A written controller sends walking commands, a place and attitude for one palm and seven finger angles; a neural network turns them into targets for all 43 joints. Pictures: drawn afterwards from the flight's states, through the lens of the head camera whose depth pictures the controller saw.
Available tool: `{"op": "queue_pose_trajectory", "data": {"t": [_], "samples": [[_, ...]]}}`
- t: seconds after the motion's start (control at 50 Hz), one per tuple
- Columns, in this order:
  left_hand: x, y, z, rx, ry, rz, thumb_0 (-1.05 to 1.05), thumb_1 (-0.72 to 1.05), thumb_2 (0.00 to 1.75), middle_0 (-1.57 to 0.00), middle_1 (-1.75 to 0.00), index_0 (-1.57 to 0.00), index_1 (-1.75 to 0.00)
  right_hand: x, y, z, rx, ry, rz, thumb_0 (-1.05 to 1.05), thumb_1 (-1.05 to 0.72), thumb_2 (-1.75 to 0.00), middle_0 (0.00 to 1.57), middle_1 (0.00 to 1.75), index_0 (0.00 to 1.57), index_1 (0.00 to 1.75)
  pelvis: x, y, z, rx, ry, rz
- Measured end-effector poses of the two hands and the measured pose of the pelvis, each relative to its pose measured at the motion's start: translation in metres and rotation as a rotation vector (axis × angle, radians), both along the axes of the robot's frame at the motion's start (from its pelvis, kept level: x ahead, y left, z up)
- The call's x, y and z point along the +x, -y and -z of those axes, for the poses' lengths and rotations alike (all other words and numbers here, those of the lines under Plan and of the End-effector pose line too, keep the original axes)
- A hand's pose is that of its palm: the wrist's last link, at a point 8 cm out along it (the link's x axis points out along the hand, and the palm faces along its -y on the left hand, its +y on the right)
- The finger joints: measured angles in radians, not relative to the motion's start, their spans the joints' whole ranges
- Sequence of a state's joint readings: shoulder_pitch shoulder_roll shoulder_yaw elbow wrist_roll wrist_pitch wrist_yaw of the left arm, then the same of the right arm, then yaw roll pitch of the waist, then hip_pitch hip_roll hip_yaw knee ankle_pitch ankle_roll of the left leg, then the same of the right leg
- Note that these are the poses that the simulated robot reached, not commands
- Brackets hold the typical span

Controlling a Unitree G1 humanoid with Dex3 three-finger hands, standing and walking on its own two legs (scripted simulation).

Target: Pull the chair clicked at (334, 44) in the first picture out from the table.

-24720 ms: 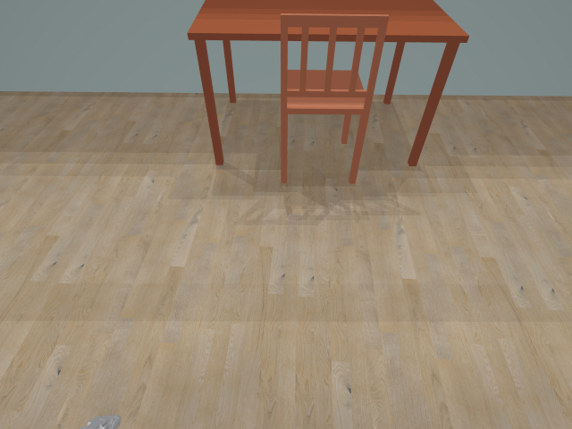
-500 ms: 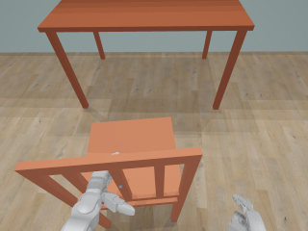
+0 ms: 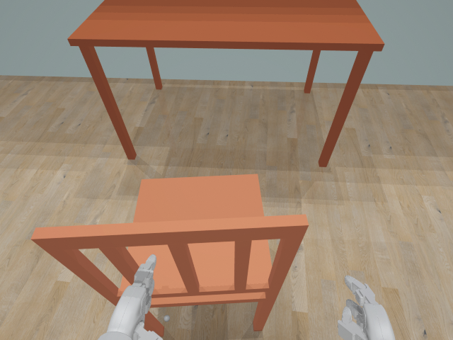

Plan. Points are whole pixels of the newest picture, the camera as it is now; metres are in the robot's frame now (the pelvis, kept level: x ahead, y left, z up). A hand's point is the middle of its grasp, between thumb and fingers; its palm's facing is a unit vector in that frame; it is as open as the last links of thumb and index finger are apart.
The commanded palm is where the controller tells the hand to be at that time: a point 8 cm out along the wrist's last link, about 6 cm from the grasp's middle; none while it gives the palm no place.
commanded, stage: draw the fingers out of the gap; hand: left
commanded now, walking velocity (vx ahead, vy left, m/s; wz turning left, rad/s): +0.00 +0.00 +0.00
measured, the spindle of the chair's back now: (186, 268) +0.27 +0.09 -0.06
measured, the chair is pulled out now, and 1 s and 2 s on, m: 0.71 0.71 0.71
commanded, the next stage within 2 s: draw the hand back to the body in 0.42 s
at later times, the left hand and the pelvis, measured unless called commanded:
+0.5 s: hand out of the picture +0.12 +0.11 -0.02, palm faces -0.10 -0.99 -0.08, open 17.5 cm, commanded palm +0.10 +0.16 +0.00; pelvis +0.00 +0.01 -0.01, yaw +0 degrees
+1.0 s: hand (111, 332) +0.14 +0.15 +0.08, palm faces +0.00 -0.99 -0.10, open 17.5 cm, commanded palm +0.10 +0.22 +0.09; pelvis -0.02 +0.01 -0.03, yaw +0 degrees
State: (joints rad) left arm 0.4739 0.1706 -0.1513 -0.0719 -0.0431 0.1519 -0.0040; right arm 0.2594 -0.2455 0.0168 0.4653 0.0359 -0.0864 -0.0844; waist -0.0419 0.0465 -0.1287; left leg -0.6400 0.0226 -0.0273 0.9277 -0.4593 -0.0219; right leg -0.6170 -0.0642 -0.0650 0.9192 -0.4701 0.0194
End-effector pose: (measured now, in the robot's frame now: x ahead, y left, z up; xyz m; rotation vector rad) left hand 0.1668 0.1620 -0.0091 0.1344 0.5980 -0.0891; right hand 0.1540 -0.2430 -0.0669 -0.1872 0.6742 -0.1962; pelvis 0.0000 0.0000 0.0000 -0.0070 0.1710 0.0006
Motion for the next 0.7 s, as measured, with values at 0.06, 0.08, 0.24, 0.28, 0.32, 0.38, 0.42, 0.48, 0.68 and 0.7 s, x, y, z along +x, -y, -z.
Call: {"op": "queue_pose_trajectory", "data": {"t": [0.06, 0.08, 0.24, 0.28, 0.32, 0.38, 0.42, 0.48, 0.68, 0.7], "samples": [[-0.007, -0.002, -0.001, 0.000, 0.009, 0.001, -0.01, -0.53, 0.21, 0.00, 0.00, 0.00, 0.00, 0.002, -0.005, 0.000, -0.001, 0.017, -0.010, 0.02, -0.90, -0.90, 0.20, 0.30, 0.21, 0.30, -0.003, -0.002, 0.003, -0.004, -0.001, -0.005], [-0.009, -0.002, -0.002, 0.000, 0.014, 0.003, -0.01, -0.53, 0.21, 0.00, 0.00, 0.00, 0.00, 0.002, -0.007, 0.000, -0.001, 0.022, -0.013, 0.02, -0.90, -0.90, 0.20, 0.30, 0.21, 0.30, -0.004, -0.003, 0.003, -0.005, -0.001, -0.007], [-0.018, 0.000, -0.004, -0.013, 0.020, 0.008, -0.01, -0.53, 0.21, 0.00, 0.00, 0.00, 0.00, 0.003, -0.018, 0.000, 0.008, 0.047, -0.013, 0.02, -0.90, -0.90, 0.20, 0.30, 0.21, 0.30, -0.007, -0.008, 0.008, -0.010, -0.008, -0.005], [-0.023, -0.001, -0.003, -0.012, 0.008, 0.004, -0.01, -0.53, 0.21, 0.00, 0.00, 0.00, 0.00, 0.004, -0.020, -0.001, 0.011, 0.051, -0.008, 0.02, -0.90, -0.90, 0.20, 0.30, 0.21, 0.30, -0.007, -0.009, 0.008, -0.010, -0.010, -0.003], [-0.029, -0.001, -0.003, -0.011, -0.002, 0.002, -0.01, -0.53, 0.21, 0.00, 0.00, 0.00, 0.00, 0.004, -0.021, -0.002, 0.011, 0.058, -0.004, 0.02, -0.90, -0.90, 0.20, 0.30, 0.21, 0.30, -0.006, -0.010, 0.009, -0.011, -0.011, -0.002], [-0.038, 0.000, -0.005, -0.017, -0.010, -0.004, -0.01, -0.53, 0.21, 0.00, 0.00, 0.00, 0.00, 0.006, -0.022, -0.003, 0.011, 0.068, 0.001, 0.02, -0.90, -0.90, 0.20, 0.30, 0.21, 0.30, -0.005, -0.012, 0.010, -0.013, -0.014, -0.001], [-0.044, -0.001, -0.006, -0.021, -0.013, -0.011, -0.01, -0.53, 0.21, 0.00, 0.00, 0.00, 0.00, 0.008, -0.022, -0.004, 0.009, 0.073, 0.005, 0.02, -0.90, -0.90, 0.20, 0.30, 0.21, 0.30, -0.004, -0.013, 0.011, -0.014, -0.017, -0.001], [-0.054, -0.002, -0.007, -0.023, -0.017, -0.020, -0.01, -0.53, 0.21, 0.00, 0.00, 0.00, 0.00, 0.011, -0.023, -0.004, 0.007, 0.081, 0.007, 0.02, -0.90, -0.90, 0.20, 0.30, 0.21, 0.30, -0.003, -0.013, 0.013, -0.016, -0.022, 0.000], [-0.055, -0.013, -0.029, -0.147, 0.200, -0.143, -0.01, -0.53, 0.21, 0.00, 0.00, 0.00, 0.00, 0.022, -0.027, 0.002, -0.007, 0.108, -0.021, 0.02, -0.90, -0.90, 0.20, 0.30, 0.21, 0.30, -0.006, -0.013, 0.025, -0.026, -0.048, -0.008], [-0.052, -0.018, -0.036, -0.145, 0.256, -0.155, -0.01, -0.53, 0.21, 0.00, 0.00, 0.00, 0.00, 0.022, -0.028, 0.004, -0.005, 0.105, -0.025, 0.02, -0.90, -0.90, 0.20, 0.30, 0.21, 0.30, -0.006, -0.013, 0.027, -0.027, -0.050, -0.010]]}}
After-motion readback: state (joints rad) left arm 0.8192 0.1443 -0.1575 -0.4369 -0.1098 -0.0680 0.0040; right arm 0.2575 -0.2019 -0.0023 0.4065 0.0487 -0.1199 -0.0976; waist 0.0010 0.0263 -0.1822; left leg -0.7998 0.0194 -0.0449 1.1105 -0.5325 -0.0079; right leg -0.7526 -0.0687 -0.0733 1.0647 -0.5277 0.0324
